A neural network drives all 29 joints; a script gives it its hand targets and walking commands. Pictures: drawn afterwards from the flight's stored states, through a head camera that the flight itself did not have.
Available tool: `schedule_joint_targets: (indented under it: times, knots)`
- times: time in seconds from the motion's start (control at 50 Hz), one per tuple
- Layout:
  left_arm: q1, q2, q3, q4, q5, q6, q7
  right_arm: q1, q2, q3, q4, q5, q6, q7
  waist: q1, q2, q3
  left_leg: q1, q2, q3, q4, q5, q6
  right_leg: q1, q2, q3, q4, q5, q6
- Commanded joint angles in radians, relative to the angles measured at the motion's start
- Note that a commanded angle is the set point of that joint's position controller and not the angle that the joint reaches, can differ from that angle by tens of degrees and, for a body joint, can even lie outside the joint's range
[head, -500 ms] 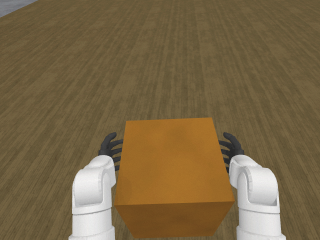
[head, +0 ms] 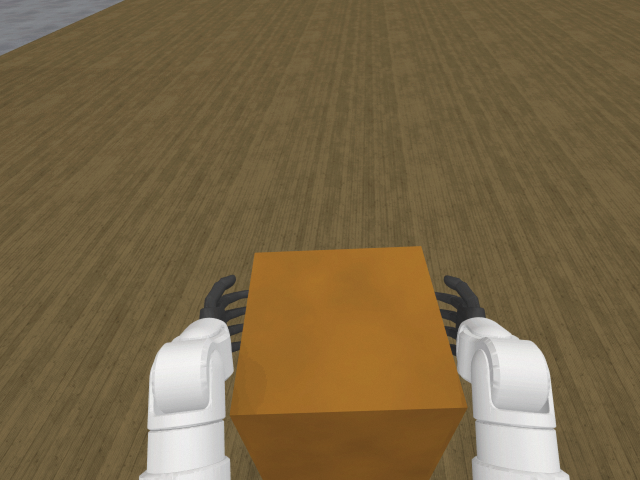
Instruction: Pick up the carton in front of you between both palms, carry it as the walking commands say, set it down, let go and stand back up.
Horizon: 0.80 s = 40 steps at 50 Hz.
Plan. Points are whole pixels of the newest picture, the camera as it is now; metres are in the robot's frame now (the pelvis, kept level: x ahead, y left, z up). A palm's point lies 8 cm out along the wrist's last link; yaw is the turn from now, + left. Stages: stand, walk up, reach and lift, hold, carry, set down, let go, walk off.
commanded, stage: carry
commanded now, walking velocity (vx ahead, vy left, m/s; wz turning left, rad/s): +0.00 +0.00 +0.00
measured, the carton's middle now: (342, 372) +0.25 +0.00 +0.01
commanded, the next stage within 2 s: hold in 1.10 s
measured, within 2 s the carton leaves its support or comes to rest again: neither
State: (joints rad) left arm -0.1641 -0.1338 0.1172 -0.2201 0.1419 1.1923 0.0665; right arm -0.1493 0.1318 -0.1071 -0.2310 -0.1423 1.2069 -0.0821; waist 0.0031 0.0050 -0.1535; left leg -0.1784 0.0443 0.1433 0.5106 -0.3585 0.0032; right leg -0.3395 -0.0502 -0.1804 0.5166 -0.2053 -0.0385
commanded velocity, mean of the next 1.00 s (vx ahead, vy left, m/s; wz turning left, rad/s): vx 0.00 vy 0.00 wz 0.00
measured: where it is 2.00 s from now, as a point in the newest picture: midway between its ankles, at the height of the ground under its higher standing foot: outside the picture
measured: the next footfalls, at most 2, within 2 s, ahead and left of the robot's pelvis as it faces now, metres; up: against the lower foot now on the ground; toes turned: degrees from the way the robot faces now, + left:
none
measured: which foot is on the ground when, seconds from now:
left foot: down 0.00-1.00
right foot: down 0.00-1.00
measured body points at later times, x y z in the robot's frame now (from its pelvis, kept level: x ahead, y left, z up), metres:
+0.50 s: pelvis -0.02 +0.00 +0.00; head -0.06 +0.00 +0.45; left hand +0.27 +0.16 +0.04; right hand +0.27 -0.15 +0.03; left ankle -0.06 +0.10 -0.73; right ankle +0.04 -0.10 -0.73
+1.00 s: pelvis -0.02 +0.01 +0.00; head -0.04 +0.01 +0.45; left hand +0.28 +0.16 +0.04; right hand +0.28 -0.14 +0.03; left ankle -0.06 +0.11 -0.73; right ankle +0.04 -0.10 -0.73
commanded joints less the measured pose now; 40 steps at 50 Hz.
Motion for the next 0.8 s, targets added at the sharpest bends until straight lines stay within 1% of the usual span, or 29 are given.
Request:
schedule_joint_targets:
  times: [0.0,0.12,0.26,0.38,0.5,0.56,0.64,0.72,0.78]
  knots:
    - [-0.443,-0.921,-0.707,0.006,-0.378,-0.024,-0.259,-0.492,0.912,0.706,-0.021,0.385,-0.040,0.268,0.000,-0.004,-0.113,-0.070,0.113,-0.102,-0.109,0.131,0.017,0.132,-0.118,0.142,-0.075,0.161,0.001]
    - [-0.439,-0.898,-0.682,0.041,-0.337,-0.116,-0.263,-0.487,0.895,0.684,0.013,0.344,-0.130,0.266,0.000,-0.006,-0.117,-0.082,0.110,-0.106,-0.113,0.103,0.020,0.133,-0.117,0.147,-0.087,0.124,0.002]
    - [-0.395,-0.844,-0.613,0.120,-0.262,-0.225,-0.259,-0.447,0.842,0.621,0.090,0.270,-0.241,0.263,0.000,-0.007,-0.130,-0.088,0.108,-0.107,-0.104,0.106,0.022,0.129,-0.118,0.148,-0.084,0.135,0.000]
    - [-0.420,-0.824,-0.519,0.237,-0.182,-0.349,-0.258,-0.468,0.821,0.525,0.204,0.189,-0.363,0.263,0.001,-0.007,-0.126,-0.094,0.109,-0.113,-0.107,0.097,0.026,0.120,-0.117,0.150,-0.087,0.121,0.003]
    - [-0.489,-0.847,-0.412,0.395,-0.105,-0.486,-0.270,-0.538,0.843,0.420,0.361,0.115,-0.501,0.272,0.000,-0.006,-0.139,-0.091,0.107,-0.116,-0.108,0.094,0.029,0.128,-0.115,0.150,-0.087,0.117,0.003]
    - [-0.518,-0.881,-0.395,0.445,-0.090,-0.537,-0.278,-0.568,0.876,0.406,0.410,0.100,-0.553,0.279,-0.001,-0.008,-0.155,-0.082,0.106,-0.115,-0.102,0.108,0.029,0.138,-0.115,0.150,-0.081,0.137,0.002]
    - [-0.517,-0.913,-0.411,0.451,-0.094,-0.557,-0.283,-0.570,0.908,0.424,0.416,0.105,-0.573,0.284,-0.001,-0.010,-0.181,-0.068,0.105,-0.112,-0.087,0.143,0.027,0.154,-0.118,0.147,-0.066,0.189,0.000]
    - [-0.483,-0.923,-0.469,0.393,-0.128,-0.521,-0.280,-0.539,0.918,0.481,0.359,0.143,-0.538,0.284,-0.001,-0.008,-0.198,-0.056,0.107,-0.109,-0.072,0.189,0.027,0.160,-0.121,0.146,-0.052,0.233,-0.002]
    - [-0.456,-0.905,-0.472,0.375,-0.131,-0.494,-0.276,-0.514,0.897,0.483,0.342,0.146,-0.511,0.281,-0.001,-0.006,-0.195,-0.054,0.110,-0.108,-0.067,0.213,0.027,0.156,-0.121,0.144,-0.046,0.248,-0.001]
